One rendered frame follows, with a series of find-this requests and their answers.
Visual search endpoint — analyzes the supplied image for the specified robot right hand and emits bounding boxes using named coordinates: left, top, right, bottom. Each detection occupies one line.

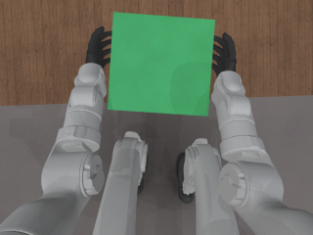
left=211, top=32, right=237, bottom=77

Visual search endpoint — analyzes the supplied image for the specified robot left hand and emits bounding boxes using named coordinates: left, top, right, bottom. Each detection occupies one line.
left=85, top=26, right=112, bottom=68

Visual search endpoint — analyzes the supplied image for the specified left robot foot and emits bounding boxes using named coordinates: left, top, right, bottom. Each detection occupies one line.
left=137, top=152, right=148, bottom=195

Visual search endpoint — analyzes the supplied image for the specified right robot upper arm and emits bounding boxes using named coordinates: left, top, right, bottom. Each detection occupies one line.
left=218, top=160, right=313, bottom=235

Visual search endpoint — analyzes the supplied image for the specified left robot upper arm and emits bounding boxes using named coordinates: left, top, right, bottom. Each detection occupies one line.
left=0, top=151, right=105, bottom=235

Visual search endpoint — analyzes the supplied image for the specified right robot forearm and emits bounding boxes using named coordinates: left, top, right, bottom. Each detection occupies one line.
left=211, top=70, right=284, bottom=193

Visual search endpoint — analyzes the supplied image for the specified carton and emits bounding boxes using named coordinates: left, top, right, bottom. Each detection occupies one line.
left=108, top=12, right=215, bottom=117

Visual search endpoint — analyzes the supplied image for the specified left robot thigh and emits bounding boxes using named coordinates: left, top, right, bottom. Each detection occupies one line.
left=92, top=137, right=148, bottom=235

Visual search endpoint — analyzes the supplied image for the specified left robot forearm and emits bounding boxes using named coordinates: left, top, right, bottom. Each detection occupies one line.
left=41, top=63, right=108, bottom=191

